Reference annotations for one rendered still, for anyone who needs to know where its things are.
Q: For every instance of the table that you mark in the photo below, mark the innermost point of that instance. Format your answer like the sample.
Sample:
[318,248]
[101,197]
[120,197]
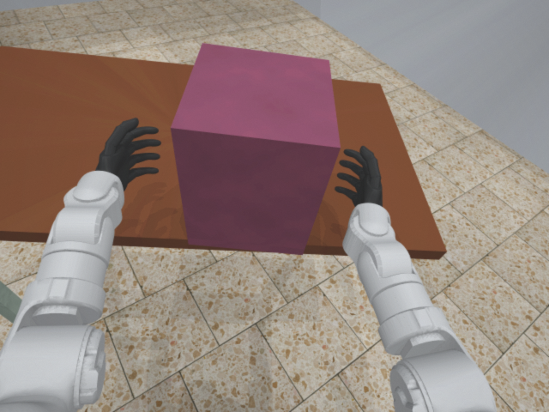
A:
[58,109]

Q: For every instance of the robot right upper arm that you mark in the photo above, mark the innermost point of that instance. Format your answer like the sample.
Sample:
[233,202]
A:
[445,381]

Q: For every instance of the robot left forearm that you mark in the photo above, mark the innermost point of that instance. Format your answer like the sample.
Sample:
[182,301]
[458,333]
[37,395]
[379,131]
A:
[68,288]

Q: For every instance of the robot right forearm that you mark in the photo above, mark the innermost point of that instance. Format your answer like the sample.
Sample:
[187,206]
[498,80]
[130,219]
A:
[410,325]

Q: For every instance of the robot left upper arm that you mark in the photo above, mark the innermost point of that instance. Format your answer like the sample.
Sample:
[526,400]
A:
[53,368]

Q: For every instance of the carton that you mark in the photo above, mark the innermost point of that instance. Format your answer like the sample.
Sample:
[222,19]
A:
[255,139]

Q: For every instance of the robot left hand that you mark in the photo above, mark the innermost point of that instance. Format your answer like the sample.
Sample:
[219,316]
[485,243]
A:
[118,158]

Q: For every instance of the robot right hand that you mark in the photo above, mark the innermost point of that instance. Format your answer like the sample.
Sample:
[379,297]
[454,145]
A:
[368,186]

